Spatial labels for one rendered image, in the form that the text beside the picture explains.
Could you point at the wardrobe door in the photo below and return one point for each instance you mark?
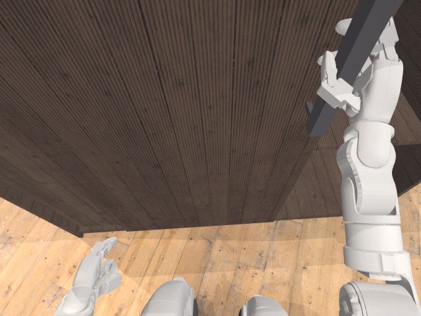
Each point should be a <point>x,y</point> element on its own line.
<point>23,170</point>
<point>168,113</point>

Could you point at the handle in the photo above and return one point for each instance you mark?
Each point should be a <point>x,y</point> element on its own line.
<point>366,27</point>

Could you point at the right robot forearm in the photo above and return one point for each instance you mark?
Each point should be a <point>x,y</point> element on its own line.
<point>374,245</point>

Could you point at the right robot upper arm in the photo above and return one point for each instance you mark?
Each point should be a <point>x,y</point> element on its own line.
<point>375,299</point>

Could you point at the left robot hand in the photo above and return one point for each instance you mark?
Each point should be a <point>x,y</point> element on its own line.
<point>93,274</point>

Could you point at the robot thigh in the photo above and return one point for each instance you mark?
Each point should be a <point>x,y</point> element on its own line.
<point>173,298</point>
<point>262,306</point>

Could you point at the right robot hand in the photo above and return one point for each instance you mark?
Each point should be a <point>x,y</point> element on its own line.
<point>378,83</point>

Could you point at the robot left thigh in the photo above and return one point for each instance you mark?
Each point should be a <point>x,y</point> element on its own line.
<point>173,298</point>

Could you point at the left robot forearm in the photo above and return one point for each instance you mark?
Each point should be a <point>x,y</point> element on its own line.
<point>79,301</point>

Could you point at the robot right thigh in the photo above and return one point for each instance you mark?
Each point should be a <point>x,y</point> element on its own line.
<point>262,306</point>

